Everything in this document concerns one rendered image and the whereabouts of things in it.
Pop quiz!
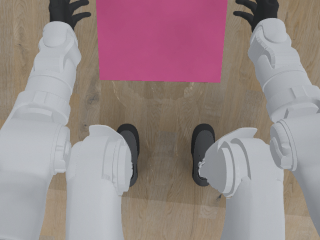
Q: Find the right robot hand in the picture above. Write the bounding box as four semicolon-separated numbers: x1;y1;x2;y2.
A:
233;0;279;33

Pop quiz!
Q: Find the robot left forearm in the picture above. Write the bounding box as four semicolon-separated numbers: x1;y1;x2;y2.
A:
0;21;82;137

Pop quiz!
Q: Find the right robot upper arm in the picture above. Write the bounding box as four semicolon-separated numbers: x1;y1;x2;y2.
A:
269;113;320;237

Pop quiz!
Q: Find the left robot foot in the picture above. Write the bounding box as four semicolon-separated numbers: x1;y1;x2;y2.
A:
116;123;140;187

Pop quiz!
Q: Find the left robot upper arm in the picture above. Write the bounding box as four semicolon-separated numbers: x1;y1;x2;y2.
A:
0;118;72;240

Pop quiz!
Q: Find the robot right shin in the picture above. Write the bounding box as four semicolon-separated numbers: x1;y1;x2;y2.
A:
198;127;284;190

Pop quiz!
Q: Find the robot right forearm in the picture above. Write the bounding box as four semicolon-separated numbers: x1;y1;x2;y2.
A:
247;18;320;123

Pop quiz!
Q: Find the left robot hand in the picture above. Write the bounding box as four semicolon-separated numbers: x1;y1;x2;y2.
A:
48;0;91;32

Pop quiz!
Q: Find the carton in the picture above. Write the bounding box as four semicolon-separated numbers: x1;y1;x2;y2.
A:
96;0;228;83

